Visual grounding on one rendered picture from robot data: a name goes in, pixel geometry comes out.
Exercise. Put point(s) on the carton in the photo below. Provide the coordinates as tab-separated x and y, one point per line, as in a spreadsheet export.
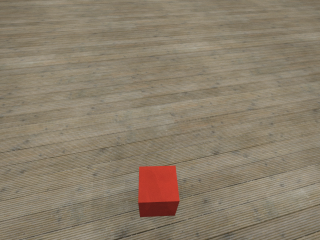
158	193

